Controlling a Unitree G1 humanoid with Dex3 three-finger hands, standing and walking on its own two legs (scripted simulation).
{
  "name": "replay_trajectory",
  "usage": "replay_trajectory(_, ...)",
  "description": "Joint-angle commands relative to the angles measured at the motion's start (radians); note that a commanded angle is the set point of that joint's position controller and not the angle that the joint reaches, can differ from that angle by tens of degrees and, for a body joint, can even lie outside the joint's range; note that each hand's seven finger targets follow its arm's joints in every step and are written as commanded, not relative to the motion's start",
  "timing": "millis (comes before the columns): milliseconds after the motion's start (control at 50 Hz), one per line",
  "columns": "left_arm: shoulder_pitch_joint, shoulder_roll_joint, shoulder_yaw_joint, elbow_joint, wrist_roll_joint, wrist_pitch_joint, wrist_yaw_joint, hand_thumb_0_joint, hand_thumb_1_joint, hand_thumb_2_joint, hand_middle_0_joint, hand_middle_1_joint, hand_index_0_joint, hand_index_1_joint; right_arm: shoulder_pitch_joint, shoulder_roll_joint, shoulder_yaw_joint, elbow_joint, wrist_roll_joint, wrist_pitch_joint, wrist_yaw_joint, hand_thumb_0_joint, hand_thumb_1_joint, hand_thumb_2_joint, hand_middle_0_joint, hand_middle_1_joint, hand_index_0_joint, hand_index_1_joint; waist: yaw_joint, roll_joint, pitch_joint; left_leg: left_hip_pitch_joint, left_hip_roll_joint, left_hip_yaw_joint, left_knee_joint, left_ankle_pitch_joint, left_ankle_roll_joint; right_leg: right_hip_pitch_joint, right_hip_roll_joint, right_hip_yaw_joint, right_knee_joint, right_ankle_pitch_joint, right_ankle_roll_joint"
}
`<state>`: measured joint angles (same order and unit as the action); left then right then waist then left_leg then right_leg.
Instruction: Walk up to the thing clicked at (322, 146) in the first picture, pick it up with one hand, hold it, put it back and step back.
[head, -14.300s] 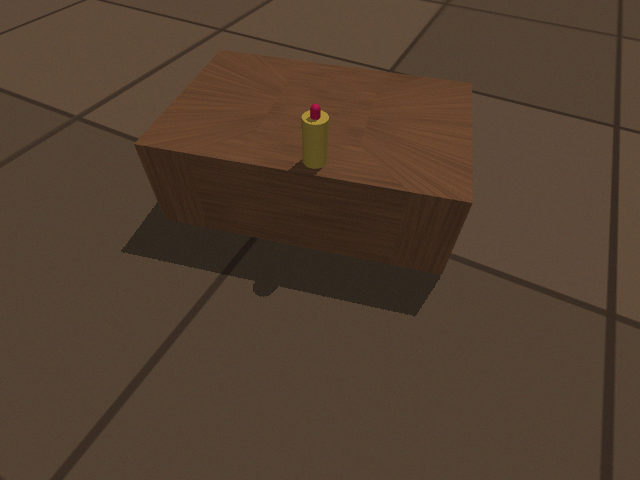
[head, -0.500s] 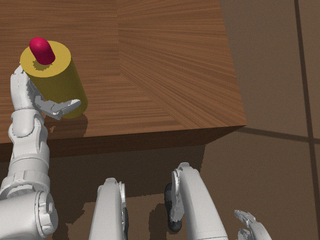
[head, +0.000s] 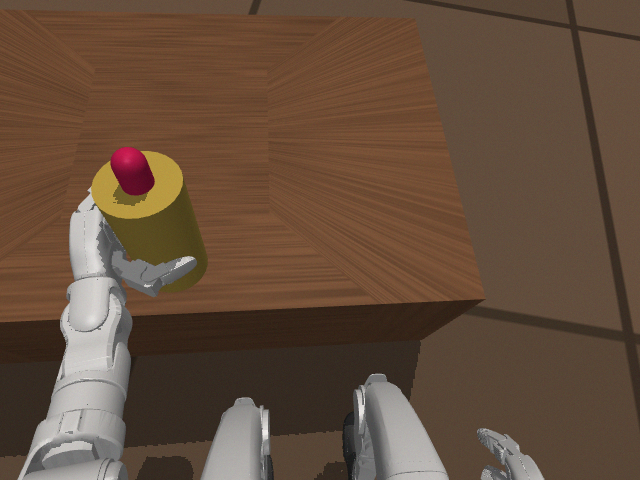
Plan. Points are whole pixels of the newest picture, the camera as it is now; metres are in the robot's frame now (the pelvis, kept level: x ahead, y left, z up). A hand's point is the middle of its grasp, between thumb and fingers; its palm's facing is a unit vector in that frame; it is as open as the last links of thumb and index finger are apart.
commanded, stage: lift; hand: left
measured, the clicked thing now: (154, 219) +0.41 +0.17 +0.03
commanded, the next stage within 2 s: hold in 0.92 s
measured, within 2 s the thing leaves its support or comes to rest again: neither
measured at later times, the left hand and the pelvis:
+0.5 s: hand (129, 245) +0.37 +0.18 +0.07, palm faces +0.14 -0.99 -0.03, open 11.8 cm; pelvis +0.02 +0.00 +0.06, yaw +1 degrees
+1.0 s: hand (118, 241) +0.35 +0.18 +0.10, palm faces +0.13 -0.99 -0.01, open 11.8 cm; pelvis +0.03 +0.00 +0.08, yaw +1 degrees
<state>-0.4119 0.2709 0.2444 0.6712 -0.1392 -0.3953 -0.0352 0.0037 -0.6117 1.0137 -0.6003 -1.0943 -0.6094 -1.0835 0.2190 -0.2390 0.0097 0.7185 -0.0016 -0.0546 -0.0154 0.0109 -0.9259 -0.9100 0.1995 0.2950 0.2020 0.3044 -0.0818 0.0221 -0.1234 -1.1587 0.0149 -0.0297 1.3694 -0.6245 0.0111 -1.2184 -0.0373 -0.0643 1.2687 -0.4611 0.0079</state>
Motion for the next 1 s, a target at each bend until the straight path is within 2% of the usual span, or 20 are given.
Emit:
replay_trajectory(0,-0.38,0.174,0.02,-0.397,-0.043,-0.125,0.012,0.0,-0.081,1.348,-1.235,-1.477,-1.253,-1.49,0.084,-0.158,-0.059,-0.085,0.012,-0.032,-0.018,0.0,-0.921,-0.906,0.2,0.3,0.2,0.3,0.007,0.088,-0.522,0.355,-0.019,-0.038,-0.276,0.331,-0.015,0.418,0.028,0.024,-0.182,0.239,-0.042)
replay_trajectory(20,-0.383,0.2,0.043,-0.412,-0.043,-0.122,0.015,0.0,-0.08,1.354,-1.237,-1.479,-1.253,-1.493,0.084,-0.157,-0.058,-0.084,0.013,-0.032,-0.021,0.0,-0.92,-0.907,0.2,0.3,0.2,0.3,0.013,0.082,-0.507,0.359,-0.018,-0.034,-0.282,0.332,-0.012,0.437,0.031,0.025,-0.199,0.243,-0.039)
replay_trajectory(60,-0.365,0.136,-0.009,-0.402,-0.047,-0.122,0.008,0.0,-0.065,1.364,-1.228,-1.471,-1.242,-1.488,0.076,-0.155,-0.055,-0.086,0.011,-0.036,-0.024,0.0,-0.914,-0.906,0.2,0.3,0.2,0.3,0.0,0.081,-0.485,0.4,-0.014,-0.039,-0.309,0.362,-0.018,0.425,0.031,0.019,-0.213,0.261,-0.042)
replay_trajectory(100,-0.359,0.181,0.021,-0.433,-0.045,-0.118,0.012,0.0,-0.075,1.349,-1.25,-1.475,-1.263,-1.491,0.083,-0.157,-0.056,-0.086,0.007,-0.038,-0.027,0.0,-0.917,-0.906,0.2,0.3,0.2,0.3,0.022,0.095,-0.489,0.441,-0.016,-0.033,-0.319,0.379,-0.018,0.46,0.031,0.019,-0.233,0.269,-0.039)
replay_trajectory(140,-0.338,0.146,-0.013,-0.447,-0.047,-0.11,0.011,0.0,-0.059,1.362,-1.26,-1.483,-1.275,-1.499,0.074,-0.149,-0.051,-0.095,0.007,-0.041,-0.026,0.0,-0.919,-0.906,0.2,0.3,0.2,0.3,0.017,0.069,-0.46,0.428,-0.02,-0.028,-0.349,0.361,-0.014,0.507,0.03,0.019,-0.262,0.273,-0.037)
replay_trajectory(160,-0.326,0.156,0.005,-0.452,-0.05,-0.11,0.015,0.0,-0.062,1.363,-1.277,-1.496,-1.293,-1.511,0.07,-0.149,-0.052,-0.097,0.007,-0.041,-0.025,0.0,-0.919,-0.905,0.2,0.3,0.2,0.3,0.032,0.076,-0.444,0.44,-0.021,-0.028,-0.367,0.354,-0.016,0.51,0.03,0.017,-0.268,0.262,-0.037)
replay_trajectory(180,-0.282,0.114,-0.027,-0.4,-0.052,-0.102,0.01,0.0,-0.078,1.354,-1.264,-1.488,-1.281,-1.502,0.062,-0.148,-0.049,-0.099,0.007,-0.042,-0.026,0.0,-0.919,-0.905,0.2,0.3,0.2,0.3,0.023,0.071,-0.429,0.457,-0.019,-0.027,-0.371,0.357,-0.017,0.501,0.031,0.016,-0.278,0.263,-0.036)
replay_trajectory(200,-0.335,0.126,-0.032,-0.489,-0.053,-0.111,0.011,0.0,-0.079,1.352,-1.253,-1.481,-1.27,-1.495,0.061,-0.149,-0.05,-0.108,0.006,-0.045,-0.025,0.0,-0.917,-0.905,0.2,0.3,0.2,0.3,0.027,0.111,-0.44,0.485,-0.019,-0.03,-0.388,0.359,-0.022,0.499,0.03,0.014,-0.282,0.256,-0.038)
replay_trajectory(220,-0.311,0.159,0.006,-0.478,-0.05,-0.107,0.018,0.0,-0.063,1.355,-1.265,-1.489,-1.281,-1.502,0.066,-0.154,-0.054,-0.105,0.007,-0.045,-0.027,0.0,-0.919,-0.906,0.2,0.3,0.2,0.3,0.042,0.103,-0.447,0.502,-0.018,-0.031,-0.397,0.368,-0.023,0.519,0.028,0.014,-0.288,0.261,-0.038)
replay_trajectory(260,-0.274,0.107,-0.043,-0.467,-0.052,-0.1,0.012,0.0,-0.087,1.36,-1.261,-1.495,-1.28,-1.507,0.059,-0.145,-0.047,-0.116,0.006,-0.046,-0.027,0.0,-0.918,-0.905,0.2,0.3,0.2,0.3,0.026,0.063,-0.42,0.498,-0.019,-0.027,-0.409,0.364,-0.018,0.552,0.032,0.012,-0.314,0.269,-0.035)
replay_trajectory(280,-0.302,0.153,-0.001,-0.514,-0.058,-0.107,0.016,0.0,-0.089,1.353,-1.272,-1.496,-1.292,-1.507,0.053,-0.145,-0.048,-0.115,0.006,-0.047,-0.028,0.0,-0.921,-0.905,0.2,0.3,0.2,0.3,0.041,0.083,-0.433,0.506,-0.021,-0.027,-0.421,0.373,-0.019,0.57,0.03,0.013,-0.317,0.275,-0.035)
replay_trajectory(320,-0.263,0.112,-0.043,-0.501,-0.059,-0.097,0.012,0.0,-0.087,1.344,-1.259,-1.487,-1.282,-1.496,0.047,-0.136,-0.042,-0.127,0.008,-0.046,-0.033,0.0,-0.918,-0.904,0.2,0.3,0.2,0.3,0.032,0.065,-0.4,0.515,-0.024,-0.018,-0.441,0.355,-0.014,0.594,0.032,0.017,-0.346,0.272,-0.031)
replay_trajectory(380,-0.241,0.132,-0.018,-0.517,-0.057,-0.093,0.016,0.0,-0.084,1.341,-1.234,-1.469,-1.255,-1.479,0.051,-0.139,-0.044,-0.124,0.006,-0.049,-0.039,0.0,-0.916,-0.904,0.2,0.3,0.2,0.3,0.036,0.078,-0.402,0.563,-0.018,-0.023,-0.461,0.389,-0.021,0.6,0.035,0.013,-0.355,0.287,-0.035)
replay_trajectory(420,-0.216,0.099,-0.04,-0.506,-0.066,-0.09,0.013,0.0,-0.1,1.341,-1.232,-1.472,-1.254,-1.482,0.042,-0.134,-0.039,-0.131,0.005,-0.052,-0.04,0.0,-0.915,-0.904,0.2,0.3,0.2,0.3,0.032,0.063,-0.388,0.56,-0.02,-0.017,-0.467,0.413,-0.02,0.632,0.035,0.014,-0.367,0.316,-0.034)
replay_trajectory(720,-0.096,0.087,-0.037,-0.57,-0.067,-0.078,0.003,0.0,-0.056,1.319,-1.209,-1.446,-1.235,-1.45,0.057,-0.121,-0.043,-0.126,0.001,-0.054,-0.057,0.0,-0.913,-0.902,0.2,0.3,0.2,0.3,0.047,0.066,-0.341,0.661,-0.016,-0.009,-0.543,0.534,-0.025,0.753,0.036,0.017,-0.432,0.409,-0.038)
replay_trajectory(780,-0.052,0.059,-0.036,-0.52,-0.077,-0.071,0.0,0.0,-0.048,1.318,-1.209,-1.445,-1.237,-1.448,0.051,-0.123,-0.048,-0.135,0.003,-0.057,-0.056,0.0,-0.917,-0.903,0.2,0.3,0.2,0.3,0.051,0.018,-0.329,0.642,-0.016,-0.008,-0.551,0.523,-0.02,0.791,0.036,0.017,-0.448,0.415,-0.033)
replay_trajectory(860,-0.086,0.096,-0.024,-0.587,-0.066,-0.083,0.002,0.0,-0.05,1.303,-1.214,-1.437,-1.239,-1.44,0.052,-0.126,-0.053,-0.134,0.002,-0.055,-0.052,0.0,-0.916,-0.902,0.2,0.3,0.2,0.3,0.056,0.064,-0.327,0.681,-0.013,-0.009,-0.571,0.54,-0.027,0.778,0.035,0.016,-0.45,0.407,-0.038)
replay_trajectory(900,-0.069,0.061,-0.055,-0.579,-0.067,-0.081,-0.008,0.0,-0.045,1.307,-1.21,-1.438,-1.238,-1.44,0.033,-0.119,-0.048,-0.152,0.002,-0.055,-0.051,0.0,-0.911,-0.901,0.2,0.3,0.2,0.3,0.051,0.048,-0.296,0.669,-0.015,-0.008,-0.579,0.518,-0.025,0.784,0.037,0.015,-0.466,0.392,-0.035)
replay_trajectory(940,-0.099,0.098,-0.019,-0.611,-0.073,-0.086,-0.004,0.0,-0.026,1.318,-1.217,-1.445,-1.244,-1.448,0.04,-0.125,-0.053,-0.142,0.003,-0.058,-0.053,0.0,-0.913,-0.902,0.2,0.3,0.2,0.3,0.061,0.053,-0.318,0.673,-0.018,-0.005,-0.584,0.507,-0.021,0.812,0.034,0.019,-0.473,0.397,-0.034)
replay_trajectory(980,-0.102,0.083,-0.035,-0.636,-0.075,-0.091,-0.001,0.0,-0.031,1.314,-1.213,-1.447,-1.242,-1.447,0.028,-0.113,-0.045,-0.145,0.0,-0.059,-0.053,0.0,-0.915,-0.903,0.2,0.3,0.2,0.3,0.056,0.06,-0.295,0.666,-0.022,0.001,-0.592,0.463,-0.017,0.816,0.034,0.023,-0.489,0.365,-0.031)
